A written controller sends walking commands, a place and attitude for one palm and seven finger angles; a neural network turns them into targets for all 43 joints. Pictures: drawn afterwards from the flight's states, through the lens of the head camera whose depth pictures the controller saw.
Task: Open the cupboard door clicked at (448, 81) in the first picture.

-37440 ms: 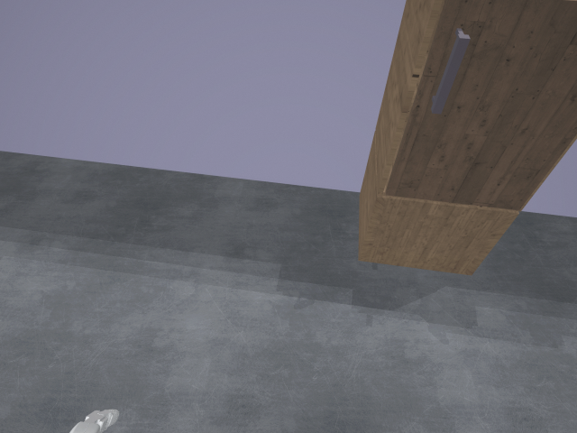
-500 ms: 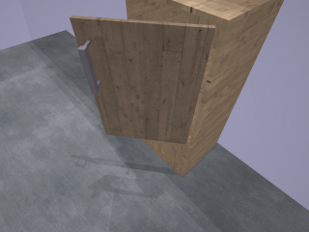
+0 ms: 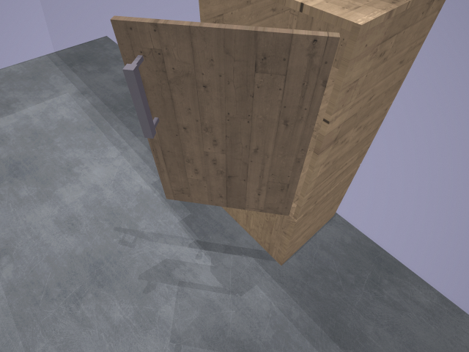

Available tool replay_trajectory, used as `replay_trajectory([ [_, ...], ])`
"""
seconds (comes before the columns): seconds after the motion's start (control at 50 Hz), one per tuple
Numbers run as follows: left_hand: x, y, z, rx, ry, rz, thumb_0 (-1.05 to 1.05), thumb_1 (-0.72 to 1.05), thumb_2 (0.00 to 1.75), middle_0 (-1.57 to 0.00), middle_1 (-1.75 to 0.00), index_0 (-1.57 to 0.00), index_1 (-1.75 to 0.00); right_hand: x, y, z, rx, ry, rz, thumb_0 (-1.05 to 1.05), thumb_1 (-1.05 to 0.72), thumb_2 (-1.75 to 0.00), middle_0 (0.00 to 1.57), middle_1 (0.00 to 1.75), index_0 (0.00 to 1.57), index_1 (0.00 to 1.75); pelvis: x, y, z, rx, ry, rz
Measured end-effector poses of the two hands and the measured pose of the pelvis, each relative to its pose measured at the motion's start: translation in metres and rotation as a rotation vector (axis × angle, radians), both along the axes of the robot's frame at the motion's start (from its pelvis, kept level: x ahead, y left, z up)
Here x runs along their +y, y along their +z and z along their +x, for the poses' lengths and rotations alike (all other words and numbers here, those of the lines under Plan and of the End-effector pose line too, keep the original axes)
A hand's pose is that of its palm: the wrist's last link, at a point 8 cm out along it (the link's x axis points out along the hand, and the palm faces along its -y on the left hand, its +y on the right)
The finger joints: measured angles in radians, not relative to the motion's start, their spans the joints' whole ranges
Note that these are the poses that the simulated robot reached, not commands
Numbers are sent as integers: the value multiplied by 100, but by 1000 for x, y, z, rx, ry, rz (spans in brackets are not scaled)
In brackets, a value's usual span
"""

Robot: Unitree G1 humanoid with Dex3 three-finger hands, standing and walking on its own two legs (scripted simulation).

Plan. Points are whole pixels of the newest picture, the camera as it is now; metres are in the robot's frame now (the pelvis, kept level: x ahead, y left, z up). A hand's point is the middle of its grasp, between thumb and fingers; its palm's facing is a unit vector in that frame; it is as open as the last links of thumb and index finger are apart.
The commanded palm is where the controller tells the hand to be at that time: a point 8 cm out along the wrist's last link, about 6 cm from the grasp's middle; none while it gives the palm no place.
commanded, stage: look again from close up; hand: left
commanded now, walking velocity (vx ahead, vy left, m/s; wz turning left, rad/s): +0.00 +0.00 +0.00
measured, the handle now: (144, 99) +0.60 +0.23 +0.09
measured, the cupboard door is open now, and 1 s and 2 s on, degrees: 39 39 39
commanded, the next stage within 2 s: raise the hand with hooked fingers in 0.40 s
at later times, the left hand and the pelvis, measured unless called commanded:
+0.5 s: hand out of the picture +0.03 +0.21 -0.17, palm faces -0.02 -0.97 -0.23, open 7.4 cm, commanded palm +0.11 +0.26 -0.07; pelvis +0.01 +0.02 +0.00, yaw -1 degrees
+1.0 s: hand (93, 350) +0.13 +0.23 -0.03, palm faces +0.02 -1.00 -0.04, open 9.1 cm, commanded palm +0.14 +0.28 -0.01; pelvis -0.04 -0.01 -0.06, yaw +1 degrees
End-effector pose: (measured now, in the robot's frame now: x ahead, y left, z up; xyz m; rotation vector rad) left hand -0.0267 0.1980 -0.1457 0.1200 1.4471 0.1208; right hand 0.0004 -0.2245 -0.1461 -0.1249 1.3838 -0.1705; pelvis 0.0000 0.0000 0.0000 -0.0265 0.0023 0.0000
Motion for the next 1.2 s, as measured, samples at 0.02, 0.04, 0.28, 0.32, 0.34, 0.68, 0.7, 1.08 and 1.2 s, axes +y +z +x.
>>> replay_trajectory([
  [0.02, 3, 0, 2, -4, -1, 2, 1, 90, 90, -20, -30, -20, -30, 2, 0, 3, -13, 4, 0, 1, -92, -90, 19, 30, 19, 30, 2, 0, 1, 0, -1, 4],
  [0.04, 7, -1, 5, -10, -1, 6, 1, 90, 90, -20, -30, -20, -30, 5, 0, 5, -24, 8, 0, 1, -92, -90, 19, 30, 19, 30, 4, -1, 1, -1, -2, 7],
  [0.28, 53, 7, 46, -98, -33, 75, 1, 91, 90, -20, -30, -20, -30, 23, -1, 9, -32, 30, 7, 1, -94, -90, 19, 30, 20, 30, 21, 0, 6, -7, -11, 30],
  [0.32, 57, 8, 50, -101, -38, 80, 1, 91, 90, -20, -30, -20, -30, 25, 0, 9, -25, 32, 9, 1, -94, -90, 19, 30, 20, 30, 23, 1, 7, -4, -11, 31],
  [0.34, 59, 8, 51, -102, -40, 82, 1, 91, 90, -20, -30, -20, -30, 25, 0, 9, -21, 34, 10, 1, -94, -90, 19, 30, 20, 30, 23, 1, 7, -3, -12, 32],
  [0.68, 66, 138, 197, -1025, 38, 110, 2, 85, 88, -20, -34, -20, -34, -1, 33, 93, -517, 41, -91, 1, -91, -90, 20, 30, 20, 30, 21, -5, 3, 31, 12, 35],
  [0.7, 64, 152, 209, -1121, 12, 97, 2, 84, 87, -20, -35, -20, -35, -4, 37, 105, -573, 45, -96, 1, -91, -90, 20, 30, 20, 30, 20, -8, 0, 43, 10, 33],
  [1.08, 87, 145, 161, -1524, -181, -59, 2, 42, 70, -23, -61, -23, -61, -22, 37, 160, -824, 255, -157, 1, -91, -90, 19, 30, 20, 30, -7, -68, -45, 149, 36, -25],
  [1.2, 80, 156, 211, -1363, -345, -191, 1, 28, 64, -24, -70, -24, -70, -5, 20, 114, -735, 147, -89, 1, -90, -90, 20, 30, 20, 30, -1, -58, -48, 142, 13, -18],
])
